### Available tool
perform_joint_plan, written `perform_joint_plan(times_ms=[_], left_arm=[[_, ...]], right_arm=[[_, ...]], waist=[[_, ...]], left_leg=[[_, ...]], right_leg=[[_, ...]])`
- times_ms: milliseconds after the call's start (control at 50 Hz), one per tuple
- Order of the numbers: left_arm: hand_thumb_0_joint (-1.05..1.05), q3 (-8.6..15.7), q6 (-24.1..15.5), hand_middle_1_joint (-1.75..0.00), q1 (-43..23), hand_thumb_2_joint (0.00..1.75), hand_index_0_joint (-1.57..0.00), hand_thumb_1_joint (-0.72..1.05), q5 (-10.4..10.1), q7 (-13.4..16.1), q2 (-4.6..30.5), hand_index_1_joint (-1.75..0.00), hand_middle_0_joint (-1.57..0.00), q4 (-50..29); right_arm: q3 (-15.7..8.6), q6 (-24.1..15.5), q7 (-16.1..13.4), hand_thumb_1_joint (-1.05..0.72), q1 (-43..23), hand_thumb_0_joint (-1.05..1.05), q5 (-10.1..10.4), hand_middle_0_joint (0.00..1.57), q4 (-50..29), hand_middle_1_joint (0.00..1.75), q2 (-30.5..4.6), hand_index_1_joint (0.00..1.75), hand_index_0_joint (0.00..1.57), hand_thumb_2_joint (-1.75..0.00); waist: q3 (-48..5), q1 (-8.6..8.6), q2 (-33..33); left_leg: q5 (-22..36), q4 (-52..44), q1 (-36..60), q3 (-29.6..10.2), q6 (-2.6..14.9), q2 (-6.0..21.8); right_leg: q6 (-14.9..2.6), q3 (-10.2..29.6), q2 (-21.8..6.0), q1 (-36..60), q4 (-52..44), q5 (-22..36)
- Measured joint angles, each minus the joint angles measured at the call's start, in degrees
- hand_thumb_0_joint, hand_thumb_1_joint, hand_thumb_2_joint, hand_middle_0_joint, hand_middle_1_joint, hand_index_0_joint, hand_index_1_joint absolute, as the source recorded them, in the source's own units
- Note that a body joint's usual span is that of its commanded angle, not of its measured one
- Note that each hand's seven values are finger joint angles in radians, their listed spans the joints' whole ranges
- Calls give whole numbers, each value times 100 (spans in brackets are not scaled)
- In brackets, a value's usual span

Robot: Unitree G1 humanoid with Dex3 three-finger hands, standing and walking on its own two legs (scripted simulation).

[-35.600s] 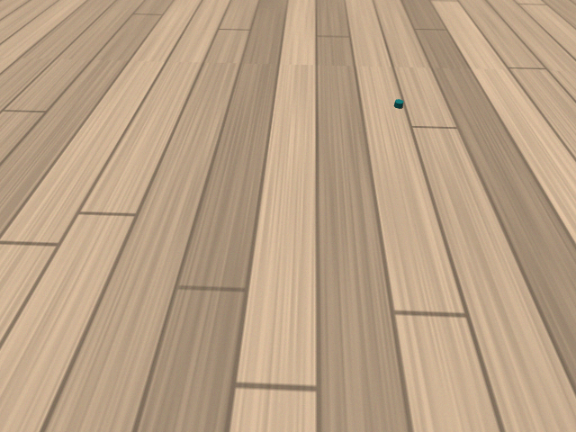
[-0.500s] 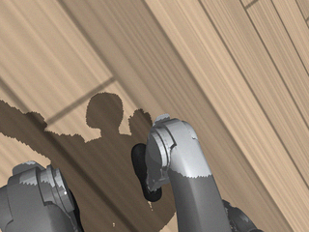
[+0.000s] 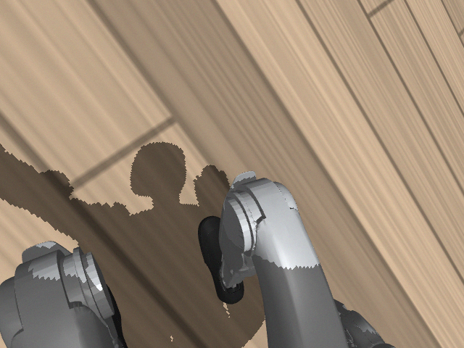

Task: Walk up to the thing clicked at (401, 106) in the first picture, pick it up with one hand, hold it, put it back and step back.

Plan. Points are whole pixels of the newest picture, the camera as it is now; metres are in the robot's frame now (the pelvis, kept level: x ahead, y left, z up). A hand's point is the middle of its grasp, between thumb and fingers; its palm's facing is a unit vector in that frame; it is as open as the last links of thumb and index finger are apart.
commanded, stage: rise first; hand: left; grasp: from above
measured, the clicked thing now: out of the picture +0.55 +0.30 -0.30
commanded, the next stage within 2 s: approach in 0.24 s
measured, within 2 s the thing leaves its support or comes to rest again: neither
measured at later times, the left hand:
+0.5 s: hand out of the picture +0.51 +0.34 -0.19, palm faces -0.46 -0.09 -0.88, open 14.1 cm
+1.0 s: hand out of the picture +0.54 +0.31 -0.18, palm faces -0.47 -0.08 -0.88, open 13.5 cm
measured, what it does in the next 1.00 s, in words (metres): stands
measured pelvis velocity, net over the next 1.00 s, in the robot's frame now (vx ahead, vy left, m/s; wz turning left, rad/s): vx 0.00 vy -0.01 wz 0.00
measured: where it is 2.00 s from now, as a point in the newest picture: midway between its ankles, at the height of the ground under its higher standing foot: (171, 307)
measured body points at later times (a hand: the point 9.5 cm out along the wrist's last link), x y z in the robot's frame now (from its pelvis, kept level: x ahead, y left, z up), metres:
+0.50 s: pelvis +0.00 +0.00 +0.00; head +0.28 +0.11 +0.33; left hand +0.53 +0.34 -0.14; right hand +0.04 -0.27 -0.06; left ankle +0.07 +0.11 -0.29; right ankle +0.14 -0.14 -0.28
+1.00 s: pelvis +0.00 -0.01 +0.00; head +0.29 +0.08 +0.33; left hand +0.56 +0.31 -0.13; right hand +0.02 -0.27 -0.06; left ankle +0.07 +0.11 -0.29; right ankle +0.14 -0.14 -0.28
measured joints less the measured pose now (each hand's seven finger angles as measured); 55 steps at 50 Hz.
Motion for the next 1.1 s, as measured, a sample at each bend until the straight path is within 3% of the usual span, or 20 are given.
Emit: perform_joint_plan(times_ms=[280, 460, 580, 680, 820, 880, 960, 1100], left_arm=[[0, 7, -41, -95, -75, 100, -11, -51, 79, 92, 74, -97, -12, 49], [0, 4, 91, -97, 75, 100, -10, -52, -36, -13, -25, -98, -11, -3], [0, -311, 47, -98, -153, 99, -12, -51, -84, -21, -184, -99, -13, -27], [0, -546, 97, -99, -476, 98, -13, -49, 17, 182, -350, -99, -14, 121], [0, -374, 551, -96, -685, 95, -16, -46, 159, 494, -379, -97, -17, 495], [0, -189, 762, -95, -501, 94, -18, -44, 92, 428, -362, -95, -18, 386], [1, -31, 924, -93, -210, 92, -18, -43, -187, 130, -312, -94, -19, 198], [0, -13, 543, -93, 39, 88, -21, -40, -515, -477, -85, -92, -20, -94]], right_arm=[[26, -43, -25, -89, 56, 0, -24, 20, 57, 30, -17, 29, 21, -90], [1, -19, -10, -89, 51, 0, 6, 20, 60, 30, 18, 29, 21, -90], [29, -63, -14, -90, 19, 0, -30, 20, 155, 30, 41, 29, 21, -90], [68, -106, -14, -90, 11, 0, -63, 20, 227, 30, 99, 29, 21, -90], [129, -172, -14, -90, 122, 0, -6, 20, 30, 30, 81, 29, 21, -90], [156, -135, -14, -90, 192, 0, 55, 20, -78, 30, 31, 29, 21, -90], [189, -48, -31, -90, 209, 0, 127, 20, -172, 30, -27, 29, 21, -90], [184, 33, -138, -90, 19, 0, 56, 20, -170, 30, -105, 30, 21, -90]], waist=[[14, -35, -36], [-17, -27, 21], [-12, -16, -43], [-93, -149, -79], [-167, -437, 63], [-132, -453, 166], [-20, -385, 233], [310, -136, 59]], left_leg=[[-14, 36, -19, -17, -3, 28], [-33, 16, -8, 6, 13, 25], [-8, 6, -13, 30, 7, 12], [-28, 8, -38, 23, -18, 8], [-74, -13, -84, 15, -41, 54], [-92, -22, -77, 21, -41, 85], [-81, -45, -24, 43, -47, 104], [-7, -40, 75, 10, -93, 72]], right_leg=[[37, -3, 38, -41, 19, 25], [22, 10, 29, -26, 5, -4], [14, 32, 17, -37, 19, 2], [28, 34, 17, -81, 35, -8], [36, 35, 55, -186, 20, -3], [62, 44, 80, -208, 10, 7], [87, 69, 93, -187, 7, 25], [98, 48, 78, -79, 21, 78]])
